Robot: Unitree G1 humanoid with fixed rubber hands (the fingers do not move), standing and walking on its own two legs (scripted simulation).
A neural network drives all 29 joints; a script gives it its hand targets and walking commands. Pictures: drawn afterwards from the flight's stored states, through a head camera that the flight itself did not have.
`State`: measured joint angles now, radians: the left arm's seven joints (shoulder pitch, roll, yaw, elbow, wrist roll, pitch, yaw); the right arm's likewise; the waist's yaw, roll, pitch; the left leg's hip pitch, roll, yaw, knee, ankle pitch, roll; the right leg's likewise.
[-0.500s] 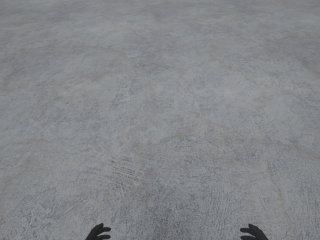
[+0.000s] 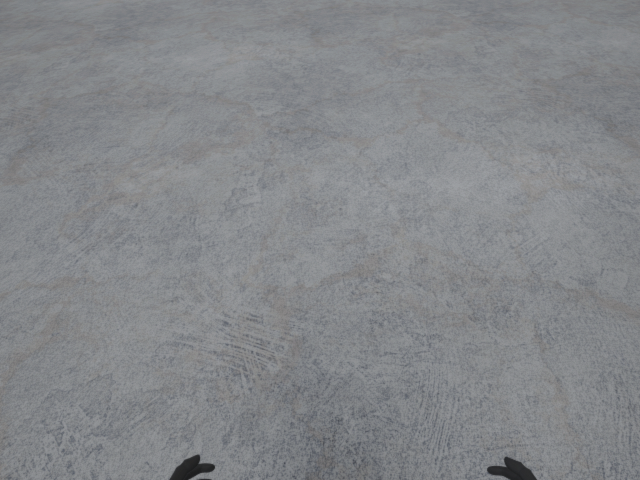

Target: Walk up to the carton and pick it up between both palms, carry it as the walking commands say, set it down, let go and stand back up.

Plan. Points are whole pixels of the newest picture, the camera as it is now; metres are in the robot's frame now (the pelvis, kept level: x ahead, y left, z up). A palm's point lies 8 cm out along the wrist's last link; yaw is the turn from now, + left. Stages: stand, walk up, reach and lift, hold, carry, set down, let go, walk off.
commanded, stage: stand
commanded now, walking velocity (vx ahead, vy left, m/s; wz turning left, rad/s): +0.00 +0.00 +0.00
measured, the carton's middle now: out of the picture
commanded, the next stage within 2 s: walk up in 0.72 s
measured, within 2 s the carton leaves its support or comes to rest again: neither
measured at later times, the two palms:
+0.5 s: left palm out of the picture +0.11 +0.23 -0.10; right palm out of the picture +0.11 -0.23 -0.10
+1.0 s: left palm out of the picture +0.10 +0.23 -0.10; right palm out of the picture +0.07 -0.26 -0.10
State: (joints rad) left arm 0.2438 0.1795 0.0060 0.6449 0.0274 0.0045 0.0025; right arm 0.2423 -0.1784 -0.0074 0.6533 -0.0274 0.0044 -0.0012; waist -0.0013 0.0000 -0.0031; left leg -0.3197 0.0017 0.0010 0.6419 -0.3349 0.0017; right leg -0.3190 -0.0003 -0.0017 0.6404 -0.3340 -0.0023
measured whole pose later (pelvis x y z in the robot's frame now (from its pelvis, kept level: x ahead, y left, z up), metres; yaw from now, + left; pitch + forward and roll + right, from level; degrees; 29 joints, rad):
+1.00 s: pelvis -0.01 -0.01 +0.01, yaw -5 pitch +1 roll +0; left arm 0.27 0.22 0.02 0.74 0.02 0.04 -0.01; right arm 0.24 -0.19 -0.05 0.75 -0.02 0.01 -0.06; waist 0.01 0.01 0.03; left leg -0.28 0.06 0.06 0.57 -0.30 -0.01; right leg -0.42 0.00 -0.07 0.90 -0.47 0.03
